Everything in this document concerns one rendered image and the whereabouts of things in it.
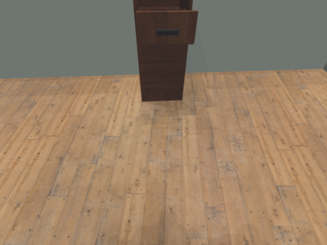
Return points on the cabinet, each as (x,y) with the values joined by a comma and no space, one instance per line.
(161,67)

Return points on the drawer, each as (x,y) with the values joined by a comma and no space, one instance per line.
(148,20)

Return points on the handle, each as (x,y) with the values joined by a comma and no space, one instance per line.
(167,32)

